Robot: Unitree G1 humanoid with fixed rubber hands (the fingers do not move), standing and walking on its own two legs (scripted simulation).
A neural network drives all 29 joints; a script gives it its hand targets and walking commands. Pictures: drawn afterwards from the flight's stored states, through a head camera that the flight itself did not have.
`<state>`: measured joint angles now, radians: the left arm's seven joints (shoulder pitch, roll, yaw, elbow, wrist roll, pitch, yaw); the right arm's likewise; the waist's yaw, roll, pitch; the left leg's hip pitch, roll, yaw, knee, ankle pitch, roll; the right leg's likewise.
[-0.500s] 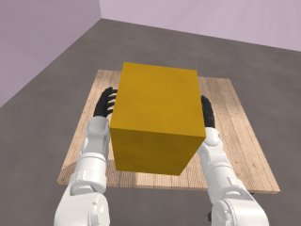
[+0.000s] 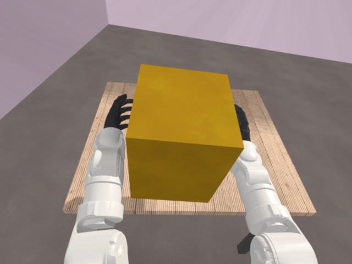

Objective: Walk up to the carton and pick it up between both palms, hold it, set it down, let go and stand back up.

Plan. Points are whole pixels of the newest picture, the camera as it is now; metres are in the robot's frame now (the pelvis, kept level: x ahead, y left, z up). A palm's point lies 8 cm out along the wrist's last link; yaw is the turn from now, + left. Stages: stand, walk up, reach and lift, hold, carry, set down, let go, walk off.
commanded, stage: reach and lift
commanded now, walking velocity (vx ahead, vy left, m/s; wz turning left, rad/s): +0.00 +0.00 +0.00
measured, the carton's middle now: (177, 138) +0.38 +0.00 +0.09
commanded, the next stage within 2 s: hold in 1.16 s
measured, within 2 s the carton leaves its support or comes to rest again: neither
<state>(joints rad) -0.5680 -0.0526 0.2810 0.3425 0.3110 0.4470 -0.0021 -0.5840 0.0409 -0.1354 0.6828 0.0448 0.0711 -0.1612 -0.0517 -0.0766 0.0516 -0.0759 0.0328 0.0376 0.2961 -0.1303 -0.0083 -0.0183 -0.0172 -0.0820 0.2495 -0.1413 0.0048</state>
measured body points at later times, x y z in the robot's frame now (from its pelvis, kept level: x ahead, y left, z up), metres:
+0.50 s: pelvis +0.01 +0.00 +0.00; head -0.01 +0.03 +0.45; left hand +0.38 +0.15 +0.14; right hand +0.38 -0.15 +0.13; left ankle +0.03 +0.12 -0.75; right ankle +0.00 -0.12 -0.75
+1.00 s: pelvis +0.00 +0.00 +0.00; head -0.02 +0.03 +0.45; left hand +0.38 +0.15 +0.16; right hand +0.38 -0.14 +0.15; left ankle +0.03 +0.12 -0.75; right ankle +0.00 -0.12 -0.75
